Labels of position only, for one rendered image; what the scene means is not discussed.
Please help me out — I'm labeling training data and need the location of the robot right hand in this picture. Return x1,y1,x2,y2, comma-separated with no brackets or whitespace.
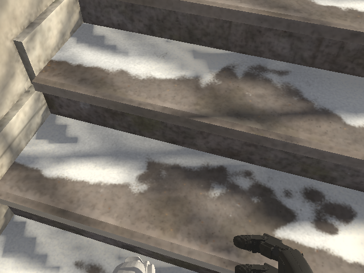
233,233,313,273

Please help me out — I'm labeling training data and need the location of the left robot thigh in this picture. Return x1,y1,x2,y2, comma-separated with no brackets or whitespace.
113,260,155,273

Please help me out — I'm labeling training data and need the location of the robot left shin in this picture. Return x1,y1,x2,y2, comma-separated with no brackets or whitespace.
125,256,143,263

